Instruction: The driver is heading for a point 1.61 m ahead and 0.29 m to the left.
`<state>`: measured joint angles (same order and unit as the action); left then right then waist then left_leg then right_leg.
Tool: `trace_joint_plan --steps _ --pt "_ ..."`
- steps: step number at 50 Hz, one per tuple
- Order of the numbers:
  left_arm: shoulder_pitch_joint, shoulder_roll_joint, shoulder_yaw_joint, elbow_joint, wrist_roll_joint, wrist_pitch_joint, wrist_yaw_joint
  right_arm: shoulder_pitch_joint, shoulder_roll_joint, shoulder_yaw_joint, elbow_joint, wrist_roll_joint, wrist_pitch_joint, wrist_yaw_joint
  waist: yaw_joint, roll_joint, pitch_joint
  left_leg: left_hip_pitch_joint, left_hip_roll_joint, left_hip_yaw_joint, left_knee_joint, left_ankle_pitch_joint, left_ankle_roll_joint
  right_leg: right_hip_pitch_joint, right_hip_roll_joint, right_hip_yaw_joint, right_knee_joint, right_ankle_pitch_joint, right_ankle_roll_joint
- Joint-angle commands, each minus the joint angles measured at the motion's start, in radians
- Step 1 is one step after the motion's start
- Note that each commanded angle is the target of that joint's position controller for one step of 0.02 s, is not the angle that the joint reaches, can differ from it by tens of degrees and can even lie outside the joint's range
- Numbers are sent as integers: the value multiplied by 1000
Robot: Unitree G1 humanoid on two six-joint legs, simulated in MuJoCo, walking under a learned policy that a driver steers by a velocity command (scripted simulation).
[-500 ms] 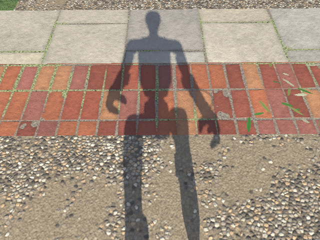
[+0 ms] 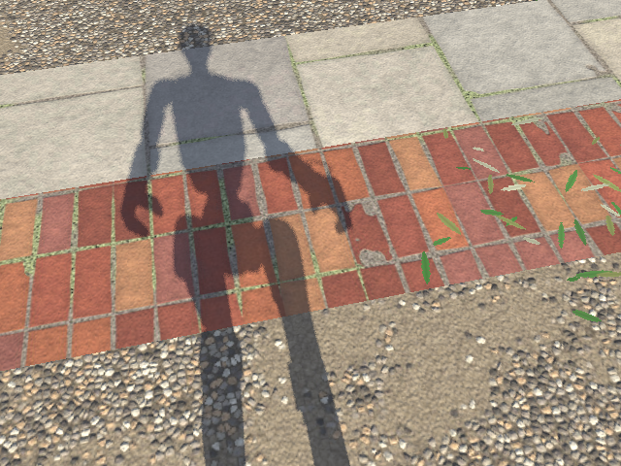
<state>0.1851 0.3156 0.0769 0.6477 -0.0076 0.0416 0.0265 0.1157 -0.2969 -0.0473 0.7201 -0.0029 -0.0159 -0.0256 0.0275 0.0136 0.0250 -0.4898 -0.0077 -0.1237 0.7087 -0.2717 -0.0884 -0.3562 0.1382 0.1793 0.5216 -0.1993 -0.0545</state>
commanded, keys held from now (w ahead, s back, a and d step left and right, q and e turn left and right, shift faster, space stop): no key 1.00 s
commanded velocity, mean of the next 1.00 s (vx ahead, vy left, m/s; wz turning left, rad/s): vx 0.01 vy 0.00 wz -0.12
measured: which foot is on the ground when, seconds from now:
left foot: up 0.00-0.04, down 0.06-1.00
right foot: down 0.00-0.06, up 0.08-0.34, down 0.36-1.00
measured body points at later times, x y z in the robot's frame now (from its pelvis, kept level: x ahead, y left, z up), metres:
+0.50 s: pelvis +0.03 +0.01 +0.00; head +0.04 +0.00 +0.45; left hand +0.18 +0.25 -0.11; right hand +0.13 -0.26 -0.12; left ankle +0.06 +0.15 -0.73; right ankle +0.00 -0.12 -0.73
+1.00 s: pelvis +0.03 -0.01 +0.00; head +0.04 -0.01 +0.45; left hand +0.13 +0.24 -0.13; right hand +0.08 -0.28 -0.14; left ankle +0.06 +0.15 -0.73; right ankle +0.00 -0.12 -0.73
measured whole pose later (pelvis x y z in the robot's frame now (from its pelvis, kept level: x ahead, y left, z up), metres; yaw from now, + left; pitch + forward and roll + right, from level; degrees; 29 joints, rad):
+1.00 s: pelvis +0.03 -0.01 +0.00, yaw -4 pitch -2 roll +0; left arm 0.23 0.23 0.03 0.91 0.01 0.00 0.02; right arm 0.19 -0.25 -0.04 1.00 0.00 0.01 -0.04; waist -0.02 0.00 0.04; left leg -0.21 0.04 -0.05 0.48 -0.24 -0.06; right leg -0.15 0.03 0.06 0.49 -0.31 -0.01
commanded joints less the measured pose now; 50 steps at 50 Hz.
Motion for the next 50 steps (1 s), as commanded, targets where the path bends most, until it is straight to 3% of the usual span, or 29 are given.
trace_joint_plan --steps 1,2,3,4,5,6,7,8,12,13,15,17,18,19,20,21,22,24,27,37,50 --pt "-40 122 27 -75 -7 -5 4 43 -100 -33 -56 2 -31 12 -40 -174 -156 145 -7 35 -199 73 33 144 -245 270 -41 281 -129" --pt "-25 100 19 -71 -10 -3 5 62 -108 -36 -51 -4 -37 15 -48 -158 -147 233 29 24 -319 210 61 113 -212 255 -5 220 -89" --pt "31 52 3 -69 7 -4 4 56 -169 -46 -67 -24 -37 11 -12 -5 -169 337 211 -138 -352 370 128 40 -133 163 140 -21 -30" --pt "79 56 6 -81 4 -12 4 28 -223 -58 -62 -49 -23 8 42 249 -113 361 363 -337 -363 598 302 -134 22 0 282 -389 34" --pt "60 136 24 -73 18 -22 4 51 -162 -47 -65 -43 -24 9 -7 234 -132 345 422 -424 -374 587 396 -170 -28 0 484 -471 83" --pt "39 174 41 -59 5 -20 5 47 -141 -41 -68 -29 -24 8 -22 156 -119 348 374 -346 -355 556 377 -188 -37 7 590 -424 98" --pt "38 155 41 -38 1 -9 10 26 -128 -38 -67 -16 -22 8 -13 105 -109 350 312 -260 -338 516 329 -194 -45 5 626 -376 116" --pt "32 136 37 -34 3 2 14 11 -116 -34 -66 -2 -19 7 -15 103 -96 351 285 -216 -332 502 304 -203 -52 8 632 -340 130" --pt "1 24 -3 -34 -1 8 4 -12 -86 -22 -49 -6 2 8 -16 169 -110 333 184 -60 -326 523 268 -46 -96 -106 341 -271 157" --pt "-21 12 -9 -38 0 6 0 6 -94 -25 -42 -5 8 8 -36 191 -117 343 185 -62 -324 519 274 -5 -108 -125 252 -262 157" --pt "-24 32 -4 -29 -7 4 -5 41 -119 -31 -27 0 16 9 -55 208 -123 365 202 -90 -312 486 288 57 -113 -145 100 -191 147" --pt "18 35 -1 2 -2 1 -9 43 -110 -24 -15 14 15 12 -25 179 -105 321 184 -84 -298 403 256 177 -105 -166 -156 13 110" --pt "11 61 0 0 10 0 -8 79 -100 -18 -2 12 6 14 -35 145 -105 267 174 -84 -303 326 209 257 -137 -118 -188 97 81" --pt "19 112 8 -9 21 0 0 88 -83 -9 -3 -9 -8 21 -49 46 -130 201 138 -40 -256 228 151 338 -234 -26 -149 266 44" --pt "-4 127 12 14 28 0 -3 113 -37 1 -1 -18 -20 26 -100 -144 -132 232 52 62 -265 64 93 245 -261 -3 -108 185 -16" --pt "-32 58 -3 0 28 -7 -13 57 -64 0 7 -29 -21 25 -59 -119 -103 280 44 73 -252 60 54 173 -244 -2 -131 56 -31" --pt "-29 33 -12 11 36 -14 -16 29 -74 -5 11 -25 -20 24 -49 -99 -74 284 41 76 -250 83 45 145 -228 -10 -141 -8 -14" --pt "-20 51 -10 25 30 -29 -15 28 -74 -7 24 -17 -10 14 -43 -92 -30 282 43 73 -243 126 52 113 -208 -23 -139 -3 12" --pt "9 39 -16 49 24 -42 -10 47 -66 -8 50 -12 -5 7 -45 -86 -15 294 46 70 -248 146 56 103 -200 -31 -130 25 21" --pt "31 25 -23 118 18 -53 -7 67 -67 -15 149 -5 6 -8 -43 -29 -15 326 49 69 -258 189 42 121 -181 -49 -126 74 20" --pt "63 17 -29 240 12 -55 -2 84 -63 -15 261 0 16 -23 -42 -22 -3 334 44 77 -271 199 49 138 -156 -85 -132 100 30"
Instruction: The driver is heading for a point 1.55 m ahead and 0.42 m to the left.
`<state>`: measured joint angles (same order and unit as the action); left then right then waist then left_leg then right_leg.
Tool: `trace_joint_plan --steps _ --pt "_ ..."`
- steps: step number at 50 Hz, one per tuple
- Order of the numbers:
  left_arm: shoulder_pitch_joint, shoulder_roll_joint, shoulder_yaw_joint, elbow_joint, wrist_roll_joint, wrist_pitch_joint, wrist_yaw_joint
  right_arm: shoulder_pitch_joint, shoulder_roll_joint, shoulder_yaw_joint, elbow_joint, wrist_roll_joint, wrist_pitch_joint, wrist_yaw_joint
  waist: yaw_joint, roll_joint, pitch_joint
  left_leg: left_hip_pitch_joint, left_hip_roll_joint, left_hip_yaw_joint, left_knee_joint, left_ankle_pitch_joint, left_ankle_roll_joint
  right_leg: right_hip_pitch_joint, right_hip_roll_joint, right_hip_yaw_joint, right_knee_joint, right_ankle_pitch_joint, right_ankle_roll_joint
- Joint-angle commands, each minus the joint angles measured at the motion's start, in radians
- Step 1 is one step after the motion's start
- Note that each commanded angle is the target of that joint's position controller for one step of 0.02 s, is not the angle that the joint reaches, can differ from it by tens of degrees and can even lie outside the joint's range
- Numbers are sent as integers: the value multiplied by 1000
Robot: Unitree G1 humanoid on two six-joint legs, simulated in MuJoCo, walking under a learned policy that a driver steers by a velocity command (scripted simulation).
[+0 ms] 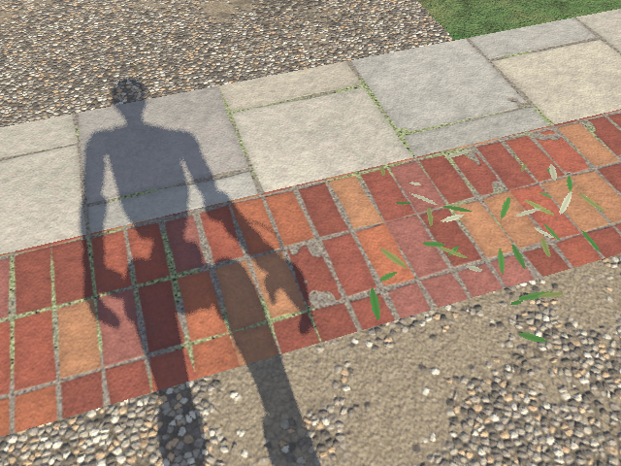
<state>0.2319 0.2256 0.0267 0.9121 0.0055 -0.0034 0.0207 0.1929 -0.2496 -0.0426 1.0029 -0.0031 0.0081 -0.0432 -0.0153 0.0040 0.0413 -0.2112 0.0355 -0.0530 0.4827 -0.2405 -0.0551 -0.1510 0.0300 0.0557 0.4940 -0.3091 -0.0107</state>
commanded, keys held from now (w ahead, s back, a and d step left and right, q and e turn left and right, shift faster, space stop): no key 1.00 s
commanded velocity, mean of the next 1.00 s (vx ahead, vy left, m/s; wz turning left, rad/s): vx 0.00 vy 0.00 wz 0.00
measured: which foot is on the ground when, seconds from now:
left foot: down 0.00-1.00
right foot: down 0.00-1.00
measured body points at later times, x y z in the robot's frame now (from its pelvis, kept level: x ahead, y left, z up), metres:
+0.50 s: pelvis +0.00 +0.01 +0.00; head +0.01 +0.00 +0.45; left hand +0.02 +0.25 -0.15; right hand +0.03 -0.25 -0.15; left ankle +0.01 +0.15 -0.74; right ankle -0.03 -0.12 -0.74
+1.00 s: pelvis +0.00 +0.01 +0.00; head +0.01 +0.01 +0.45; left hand -0.02 +0.25 -0.16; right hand +0.00 -0.23 -0.16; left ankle +0.01 +0.15 -0.74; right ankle -0.03 -0.12 -0.74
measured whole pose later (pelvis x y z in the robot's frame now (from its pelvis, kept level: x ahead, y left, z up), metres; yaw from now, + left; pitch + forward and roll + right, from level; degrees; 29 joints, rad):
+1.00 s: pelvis +0.00 +0.01 +0.00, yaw +1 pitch -1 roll +0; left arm 0.31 0.18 0.00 1.09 0.00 -0.01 0.04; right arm 0.26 -0.19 -0.01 1.12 0.00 0.01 -0.05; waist 0.00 0.00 0.04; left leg -0.24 0.02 -0.05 0.50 -0.24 -0.04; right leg -0.17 0.01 0.05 0.49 -0.30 0.01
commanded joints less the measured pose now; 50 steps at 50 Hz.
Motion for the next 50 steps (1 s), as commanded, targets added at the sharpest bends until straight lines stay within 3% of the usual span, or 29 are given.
trace_joint_plan --steps 1,22,50 --pt "19 107 21 -16 -1 -10 5 9 -109 -20 -15 1 -7 -6 1 -12 -18 55 0 7 -46 167 16 -68 -47 36 -106 207 -14" --pt "78 85 1 110 -5 -8 14 55 -71 -3 76 3 -3 -10 7 -3 11 36 -14 19 -57 136 26 -84 -31 8 -116 153 -3" --pt "158 45 -13 167 -8 -6 20 126 -32 16 97 6 -5 -9 12 -1 30 7 -25 22 -51 112 39 -104 -25 -13 -106 122 7"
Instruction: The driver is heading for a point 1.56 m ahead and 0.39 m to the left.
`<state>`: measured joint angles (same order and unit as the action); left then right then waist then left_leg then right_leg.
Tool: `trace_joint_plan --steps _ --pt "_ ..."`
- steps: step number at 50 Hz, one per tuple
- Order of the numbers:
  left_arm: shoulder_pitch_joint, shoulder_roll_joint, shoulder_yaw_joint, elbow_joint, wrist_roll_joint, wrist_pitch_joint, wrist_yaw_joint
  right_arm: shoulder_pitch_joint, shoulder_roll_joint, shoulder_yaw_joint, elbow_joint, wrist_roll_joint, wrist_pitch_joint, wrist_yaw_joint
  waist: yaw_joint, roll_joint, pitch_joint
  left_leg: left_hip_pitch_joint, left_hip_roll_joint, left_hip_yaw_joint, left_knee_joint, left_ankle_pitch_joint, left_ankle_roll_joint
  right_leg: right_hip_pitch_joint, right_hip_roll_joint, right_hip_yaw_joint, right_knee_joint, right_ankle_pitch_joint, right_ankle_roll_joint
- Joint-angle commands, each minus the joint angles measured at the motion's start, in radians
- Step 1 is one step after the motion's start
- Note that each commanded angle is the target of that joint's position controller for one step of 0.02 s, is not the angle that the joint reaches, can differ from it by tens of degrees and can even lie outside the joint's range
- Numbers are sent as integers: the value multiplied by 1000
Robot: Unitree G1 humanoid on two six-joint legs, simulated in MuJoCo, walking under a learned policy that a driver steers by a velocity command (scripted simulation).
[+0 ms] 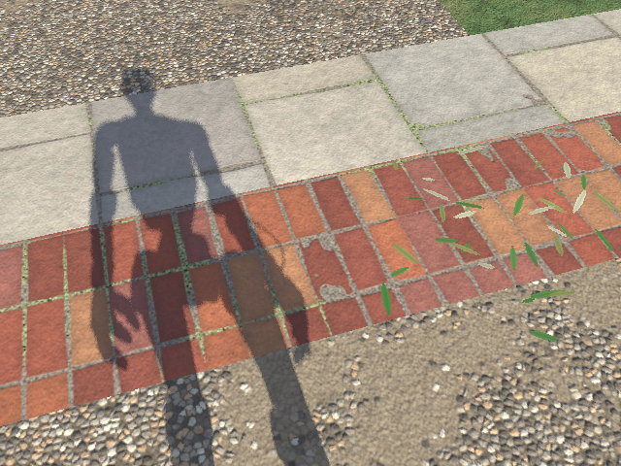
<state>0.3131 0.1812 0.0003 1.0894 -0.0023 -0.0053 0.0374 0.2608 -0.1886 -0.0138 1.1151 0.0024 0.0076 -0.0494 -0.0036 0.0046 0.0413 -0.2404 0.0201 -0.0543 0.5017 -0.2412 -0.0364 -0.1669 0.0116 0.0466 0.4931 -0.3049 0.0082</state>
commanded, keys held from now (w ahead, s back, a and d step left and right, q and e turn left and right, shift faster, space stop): no key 0.08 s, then w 0.68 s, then w+q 0.24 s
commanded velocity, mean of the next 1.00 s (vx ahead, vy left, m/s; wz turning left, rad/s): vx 0.34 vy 0.00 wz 0.06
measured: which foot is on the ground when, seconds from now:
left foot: down 0.00-0.80, up 0.82-1.00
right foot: down 0.00-0.34, up 0.36-0.76, down 0.78-1.00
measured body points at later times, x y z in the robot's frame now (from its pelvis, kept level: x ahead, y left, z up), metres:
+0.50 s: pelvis +0.10 +0.03 +0.01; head +0.10 +0.05 +0.46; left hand +0.16 +0.29 -0.14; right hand +0.02 -0.20 -0.13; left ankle +0.02 +0.13 -0.74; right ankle +0.07 -0.10 -0.65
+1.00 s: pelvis +0.37 -0.03 +0.01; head +0.38 -0.03 +0.46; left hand +0.40 +0.24 -0.13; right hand +0.46 -0.29 -0.13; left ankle +0.39 +0.14 -0.65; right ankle +0.39 -0.11 -0.74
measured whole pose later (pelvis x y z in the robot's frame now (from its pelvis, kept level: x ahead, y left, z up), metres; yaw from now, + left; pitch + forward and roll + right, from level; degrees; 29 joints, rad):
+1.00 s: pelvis +0.37 -0.03 +0.01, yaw +5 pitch +0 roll -2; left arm 0.26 0.23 0.05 1.00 0.01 -0.12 -0.03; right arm 0.26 -0.25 -0.06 0.93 0.04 -0.06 -0.03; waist 0.02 0.05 0.02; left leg -0.61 0.10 -0.07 1.16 -0.24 0.06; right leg -0.16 0.05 -0.14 0.32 -0.16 -0.07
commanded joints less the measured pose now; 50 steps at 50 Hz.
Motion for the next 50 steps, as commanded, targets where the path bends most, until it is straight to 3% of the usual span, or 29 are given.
trace_joint_plan --steps 1,4,6,8,13,15,16,17,18,19,20,22,23,24,26,29,31,34,36,38,39,40,41,42,43,44,45,47,50 --pt "79 88 14 -9 0 -4 3 60 -92 -13 -15 0 -5 -3 0 -2 31 35 -10 23 -70 112 21 -89 -7 -4 -104 117 -12" --pt "86 85 13 -7 -1 -4 4 65 -89 -12 -16 0 -5 -3 1 -2 32 33 -10 23 -69 111 22 -91 -6 -5 -103 116 -11" --pt "111 81 14 6 -5 0 8 86 -76 -10 -5 4 -2 -5 2 -13 22 27 -45 55 -51 -124 30 -99 12 -17 -112 -134 -25" --pt "104 118 26 -12 -14 0 14 77 -92 -16 -17 9 -8 -7 9 -39 94 -73 -64 66 -6 -393 56 -168 -12 32 -129 -431 -72" --pt "157 195 59 -26 -32 -40 0 24 -33 -6 -71 21 -86 30 32 -196 146 -193 -34 89 259 -186 83 -143 -276 413 -303 -535 -229" --pt "53 179 53 -66 -35 -43 -7 115 -23 -8 -52 33 -105 40 -47 -182 166 -27 -28 91 87 -198 122 -247 -237 335 -261 -452 -194" --pt "-2 164 49 -89 -39 -44 -10 207 -37 -16 -18 30 -109 41 -88 -134 161 117 -33 69 -31 -153 124 -313 -165 235 -165 -347 -150" --pt "-44 119 38 -113 -36 -55 -11 336 -114 -40 19 23 -112 40 -128 42 118 266 76 -137 -134 -183 154 -419 -54 71 102 -168 -90" --pt "-46 69 27 -153 -30 -76 -7 476 -263 -78 35 25 -120 55 -157 328 44 390 299 -557 -305 -263 279 -562 49 -64 441 -163 -40" --pt "-48 91 30 -160 -39 -98 -11 433 -204 -56 20 3 -132 59 -113 241 49 372 372 -720 -350 -262 320 -642 17 38 652 -219 -55" --pt "-41 100 32 -158 -48 -111 -22 341 -150 -41 -10 2 -139 59 -68 139 105 341 357 -610 -329 -187 300 -692 -33 62 749 -148 -79" --pt "-58 120 44 -153 -36 -126 -35 258 -115 -27 -45 8 -134 66 -40 61 103 339 274 -378 -338 -20 246 -711 -94 33 713 8 -99" --pt "-90 144 58 -162 -28 -128 -39 265 -84 -16 -44 5 -125 65 -41 68 92 339 230 -276 -344 105 216 -686 -113 9 663 53 -97" --pt "-100 134 60 -167 -27 -124 -47 290 -67 -10 -38 1 -115 61 -43 91 75 342 202 -210 -346 191 201 -661 -117 -15 623 78 -88" --pt "-142 89 52 -181 -25 -111 -59 322 -80 -8 -39 -3 -100 47 -46 85 66 327 183 -137 -355 284 204 -646 -112 -53 535 119 -62" --pt "-313 49 29 -252 -22 -105 -64 293 -134 -14 -70 -8 -92 27 -64 72 106 198 163 -73 -400 264 211 -554 -82 -89 273 228 -29" --pt "-376 66 27 -279 -26 -103 -69 311 -166 -24 -73 -1 -94 22 -71 98 114 150 171 -55 -428 244 217 -461 -55 -112 170 282 -24" --pt "-419 108 32 -309 -31 -103 -78 314 -174 -35 -68 17 -97 20 -48 98 131 218 215 -43 -415 306 205 -429 -52 -86 82 307 -58" --pt "-369 149 50 -308 -29 -109 -82 289 -188 -43 -76 12 -89 21 3 109 72 295 230 -17 -311 571 180 -335 -23 -95 57 277 -92" --pt "-118 216 91 -236 -34 -106 -73 262 -189 -45 -90 -3 -72 25 132 127 -100 270 183 37 -1 876 141 -13 37 -129 68 243 -139" --pt "61 272 111 -196 -29 -101 -62 247 -166 -31 -117 -12 -71 30 204 75 -216 53 140 42 281 674 111 292 -98 27 73 184 -192" --pt "169 368 130 -173 -3 -97 -63 388 8 14 -131 -9 -90 44 131 -218 -416 -303 -57 44 705 -30 47 634 -397 542 -47 -57 -362" --pt "143 275 104 -168 -4 -99 -66 348 -54 0 -115 26 -120 48 150 -213 -426 -407 -70 -110 873 -291 69 581 -426 764 -230 -160 -361" --pt "28 221 87 -181 -10 -106 -64 232 -136 -25 -159 58 -133 47 116 -170 -217 -494 -11 -95 911 -234 90 406 -401 589 -244 -134 -294" --pt "-74 181 74 -202 -9 -112 -65 159 -154 -30 -179 59 -135 39 80 -78 -131 -454 52 -69 870 -132 100 232 -367 424 -265 -24 -256" --pt "-133 147 65 -202 -2 -120 -71 133 -143 -39 -178 47 -124 28 43 -36 -74 -397 87 -57 807 -72 99 90 -324 296 -296 79 -224" --pt "-162 123 59 -194 8 -126 -74 165 -124 -46 -168 38 -105 24 1 -66 -60 -322 118 -66 754 -35 101 7 -280 187 -323 123 -197" --pt "-148 112 61 -168 12 -131 -74 198 -78 -48 -157 37 -71 24 -24 -84 -29 -273 126 -56 716 -22 104 -76 -248 79 -367 173 -194" --pt "-120 152 70 -143 16 -138 -60 106 -95 -61 -207 27 -54 21 -29 -65 24 -390 131 -74 644 85 94 -77 -251 -11 -407 239 -208"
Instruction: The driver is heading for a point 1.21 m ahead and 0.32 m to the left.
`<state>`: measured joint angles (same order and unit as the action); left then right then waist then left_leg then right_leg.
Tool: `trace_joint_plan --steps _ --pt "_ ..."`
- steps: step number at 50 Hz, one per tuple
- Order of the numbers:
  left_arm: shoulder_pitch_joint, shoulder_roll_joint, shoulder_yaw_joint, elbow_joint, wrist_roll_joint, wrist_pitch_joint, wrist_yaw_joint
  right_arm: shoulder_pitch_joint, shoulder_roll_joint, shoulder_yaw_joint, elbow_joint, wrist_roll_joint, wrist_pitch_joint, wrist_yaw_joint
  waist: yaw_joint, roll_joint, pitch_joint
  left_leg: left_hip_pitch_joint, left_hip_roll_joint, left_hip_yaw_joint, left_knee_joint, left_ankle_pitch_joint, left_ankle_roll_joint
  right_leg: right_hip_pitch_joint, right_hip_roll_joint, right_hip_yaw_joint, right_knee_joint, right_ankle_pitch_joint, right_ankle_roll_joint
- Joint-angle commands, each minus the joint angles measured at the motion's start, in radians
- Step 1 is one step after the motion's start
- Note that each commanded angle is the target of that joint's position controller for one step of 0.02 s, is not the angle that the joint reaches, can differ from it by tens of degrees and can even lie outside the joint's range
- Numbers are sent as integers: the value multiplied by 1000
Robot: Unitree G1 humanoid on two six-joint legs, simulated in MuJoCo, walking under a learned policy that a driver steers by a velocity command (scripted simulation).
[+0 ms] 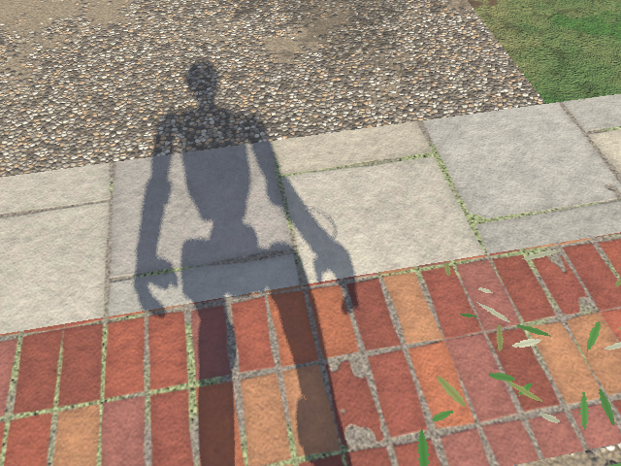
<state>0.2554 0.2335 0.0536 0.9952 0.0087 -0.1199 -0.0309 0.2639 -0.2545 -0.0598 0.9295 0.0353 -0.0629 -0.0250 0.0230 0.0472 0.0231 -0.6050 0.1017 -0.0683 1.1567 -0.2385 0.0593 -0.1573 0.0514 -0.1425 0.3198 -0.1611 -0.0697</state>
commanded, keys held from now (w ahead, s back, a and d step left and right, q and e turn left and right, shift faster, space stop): w+q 0.72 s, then w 0.28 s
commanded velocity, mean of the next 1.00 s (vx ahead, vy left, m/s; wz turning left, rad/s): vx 0.50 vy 0.00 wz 0.47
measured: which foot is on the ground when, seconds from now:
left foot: up 0.00-0.32, down 0.34-0.84, up 0.86-1.00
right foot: down 0.00-0.34, up 0.36-0.80, down 0.82-1.00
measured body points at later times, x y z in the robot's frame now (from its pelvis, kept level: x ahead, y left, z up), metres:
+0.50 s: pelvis +0.29 +0.08 -0.01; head +0.32 +0.09 +0.44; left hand +0.34 +0.37 -0.13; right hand +0.46 -0.16 -0.12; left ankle +0.32 +0.15 -0.74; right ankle +0.27 -0.10 -0.65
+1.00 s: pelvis +0.58 +0.11 +0.00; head +0.60 +0.11 +0.45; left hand +0.53 +0.39 -0.12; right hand +0.80 -0.07 -0.12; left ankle +0.48 +0.22 -0.66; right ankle +0.65 +0.04 -0.74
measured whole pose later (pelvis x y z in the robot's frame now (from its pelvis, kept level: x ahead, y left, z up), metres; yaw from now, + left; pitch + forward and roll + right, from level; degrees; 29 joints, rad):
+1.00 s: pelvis +0.58 +0.11 +0.00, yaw +29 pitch +2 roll -1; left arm 0.26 0.26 0.06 0.83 0.01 -0.11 -0.03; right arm 0.28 -0.28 -0.06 0.74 0.01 -0.06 -0.01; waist 0.02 0.04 0.01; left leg -0.51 0.03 -0.06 1.14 -0.35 0.04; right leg -0.27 0.05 -0.02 0.41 -0.17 -0.05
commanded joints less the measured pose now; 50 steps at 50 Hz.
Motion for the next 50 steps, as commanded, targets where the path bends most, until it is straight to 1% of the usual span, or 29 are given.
trace_joint_plan --steps 1,6,11,12,14,15,16,17,18,19,20,21,22,23,25,27,32,36,39,40,41,42,43,44,45,46,47,48,50 --pt "-50 107 18 -44 7 -22 16 63 -35 -18 -39 -8 15 -1 -49 -97 52 -70 47 -71 -60 133 -7 -64 -292 157 -237 116 -130" --pt "9 146 21 -41 4 -8 46 -120 -17 -9 -107 -16 -6 36 4 -67 68 -94 21 18 -360 349 -18 32 -277 28 -240 202 -98" --pt "119 173 30 -17 -14 31 53 -276 -2 6 -203 -13 -7 74 59 -52 102 -179 -1 97 -500 256 8 256 -335 -25 -150 326 -87" --pt "117 180 32 -20 -17 40 54 -284 -9 4 -220 -11 -7 82 51 -62 97 -162 -15 118 -515 208 20 282 -343 -39 -113 411 -79" --pt "88 209 40 -40 -18 55 59 -244 -44 -12 -239 -8 -3 93 5 -112 36 -32 -80 184 -519 110 55 303 -344 -73 15 764 -56" --pt "70 223 44 -51 -17 63 63 -165 -76 -28 -231 -6 0 95 -46 -139 -19 82 -123 209 -511 64 78 294 -339 -86 143 923 -44" --pt "47 230 45 -63 -20 70 66 -27 -127 -56 -204 -3 1 90 -126 -140 -96 282 -165 212 -562 94 112 232 -316 -101 334 955 -21" --pt "41 222 39 -83 -17 64 67 140 -208 -95 -166 -4 8 70 -206 -80 -186 586 -122 84 -619 116 162 24 -274 -100 612 734 23" --pt "145 53 -11 -133 13 34 43 164 -322 -117 -160 -5 9 56 -97 195 -279 972 162 -465 -660 21 346 -458 -77 -48 1005 -244 87" --pt "66 114 -5 -161 -25 -19 26 199 -263 -94 -185 -21 -2 54 -137 112 -427 1061 258 -794 -840 -54 409 -591 -8 206 1148 -423 74" --pt "-55 166 11 -199 -61 -45 18 169 -199 -76 -179 -33 -11 54 -159 65 -294 993 218 -638 -861 18 337 -683 -69 248 1128 -333 41" --pt "-78 156 7 -210 -56 -54 22 94 -163 -66 -192 -25 -18 54 -113 -13 -196 836 174 -491 -859 115 296 -659 -116 243 1035 -243 27" --pt "-76 157 14 -196 -34 -50 30 14 -130 -56 -213 -23 -20 55 -64 -70 -130 677 131 -386 -872 224 267 -590 -148 234 945 -202 34" --pt "-49 167 24 -193 -23 -35 32 -31 -108 -46 -231 -32 -22 53 -25 -59 -108 572 103 -322 -893 295 255 -510 -173 240 891 -175 43" --pt "-28 149 28 -203 -7 -6 31 -43 -120 -47 -241 -27 -23 47 6 -54 -82 462 74 -272 -929 356 256 -450 -178 225 802 -151 76" --pt "-76 123 22 -227 6 10 36 -15 -153 -55 -237 -22 -25 33 3 -44 -53 393 51 -215 -946 402 254 -451 -167 201 690 -80 112" --pt "-272 89 6 -292 -3 5 30 58 -174 -62 -228 -14 -10 13 -73 25 -20 335 -27 -153 -920 248 171 -377 -85 176 295 238 127" --pt "-329 133 18 -330 -17 -8 16 107 -165 -60 -213 -7 -2 10 -89 55 -25 420 18 -256 -844 156 147 -342 -62 212 185 229 105" --pt "-262 162 30 -316 -15 -26 5 99 -154 -56 -211 -17 6 2 -51 92 -39 501 58 -306 -758 205 129 -277 -66 197 152 137 60" --pt "-183 176 41 -293 -7 -32 7 93 -135 -48 -213 -19 8 2 -11 92 -71 503 24 -290 -685 297 109 -170 -54 173 116 130 33" --pt "-65 212 54 -275 7 -36 11 86 -94 -31 -225 -28 6 7 44 60 -174 446 -28 -241 -501 309 77 31 -134 237 143 132 -20" --pt "83 292 75 -254 23 -33 16 191 -41 -13 -237 -23 -1 8 44 -140 -331 163 -146 -133 -165 79 4 399 -341 556 145 67 -156" --pt "164 287 82 -202 -4 -20 3 269 -52 -6 -227 2 -9 8 39 -382 -375 -86 -194 -97 71 -346 -29 525 -467 932 3 -205 -253" --pt "120 203 58 -220 -25 -16 1 189 -143 -25 -225 12 -11 8 60 -242 -232 -189 -141 -142 161 -301 -26 431 -438 892 -37 -375 -213" --pt "59 165 45 -233 -20 -6 4 80 -161 -27 -247 2 -10 9 62 -149 -128 -199 -100 -105 167 -217 -22 303 -398 741 -43 -339 -172" --pt "6 147 35 -238 -9 1 4 15 -150 -25 -266 -17 -12 11 40 -98 -51 -173 -67 -74 110 -156 -20 166 -354 632 -69 -223 -159" --pt "-23 127 27 -238 -1 2 5 -1 -138 -28 -272 -28 -13 13 12 -105 -28 -132 -29 -65 43 -109 -18 89 -320 561 -90 -129 -151" --pt "-33 120 22 -235 3 1 5 14 -119 -26 -269 -26 -12 16 -8 -126 -25 -81 -10 -51 1 -86 -19 39 -291 507 -111 -62 -144" --pt "-13 131 25 -219 -7 -4 6 27 -83 -17 -266 -24 -9 19 -18 -145 -34 -54 1 -17 -71 -62 -29 10 -271 431 -142 47 -158"
Keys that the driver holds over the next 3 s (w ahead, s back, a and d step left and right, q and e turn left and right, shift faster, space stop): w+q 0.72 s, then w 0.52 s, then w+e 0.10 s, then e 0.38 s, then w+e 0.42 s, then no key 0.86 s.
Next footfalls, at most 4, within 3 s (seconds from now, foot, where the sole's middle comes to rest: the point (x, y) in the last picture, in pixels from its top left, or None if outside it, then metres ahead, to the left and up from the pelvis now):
0.34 left None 0.36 0.16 -0.78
0.82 right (312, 389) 0.69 0.06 -0.78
1.32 left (169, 345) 0.80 0.41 -0.78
1.82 right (248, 283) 0.99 0.23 -0.78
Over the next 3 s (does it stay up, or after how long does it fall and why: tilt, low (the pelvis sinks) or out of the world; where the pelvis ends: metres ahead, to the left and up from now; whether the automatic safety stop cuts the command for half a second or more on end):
stays up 1.13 0.35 -0.01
